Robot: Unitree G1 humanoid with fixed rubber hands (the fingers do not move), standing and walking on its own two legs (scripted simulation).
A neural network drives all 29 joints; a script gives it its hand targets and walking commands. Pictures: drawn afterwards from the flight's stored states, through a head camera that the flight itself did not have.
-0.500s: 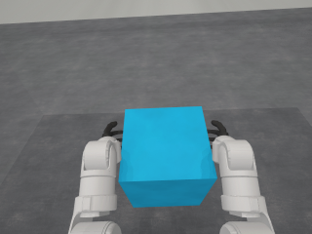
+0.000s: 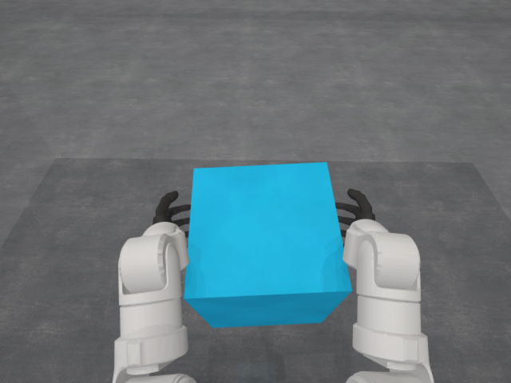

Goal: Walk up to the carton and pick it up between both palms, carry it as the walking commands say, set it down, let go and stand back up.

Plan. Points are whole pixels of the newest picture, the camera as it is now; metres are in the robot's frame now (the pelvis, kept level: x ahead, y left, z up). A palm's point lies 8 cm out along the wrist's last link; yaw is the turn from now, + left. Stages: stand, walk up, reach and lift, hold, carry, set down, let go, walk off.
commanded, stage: carry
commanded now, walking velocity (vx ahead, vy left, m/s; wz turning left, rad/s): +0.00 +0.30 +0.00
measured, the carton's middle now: (263, 253) +0.34 +0.00 -0.01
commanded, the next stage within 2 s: none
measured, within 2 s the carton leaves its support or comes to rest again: neither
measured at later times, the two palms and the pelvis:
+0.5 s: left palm (39, 269) +0.26 +0.32 +0.08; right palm (245, 254) +0.28 +0.03 +0.09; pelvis -0.03 +0.15 +0.00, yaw +3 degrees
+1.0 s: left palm out of the picture +0.21 +0.45 +0.08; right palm (141, 296) +0.22 +0.17 +0.08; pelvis -0.09 +0.29 -0.01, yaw +4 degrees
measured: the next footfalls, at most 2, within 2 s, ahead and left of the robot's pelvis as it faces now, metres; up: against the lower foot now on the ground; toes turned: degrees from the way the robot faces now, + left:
right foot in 0.04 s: +0.04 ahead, -0.12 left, +0.00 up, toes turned -9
left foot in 0.30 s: +0.05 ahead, +0.21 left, +0.00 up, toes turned +9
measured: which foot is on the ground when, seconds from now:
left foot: down 0.00-0.04, up 0.06-0.28, down 0.30-0.78, up 0.80-0.96, down 0.98-1.00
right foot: up 0.00-0.02, down 0.04-0.30, up 0.32-0.74, down 0.76-0.98, up 1.00-1.00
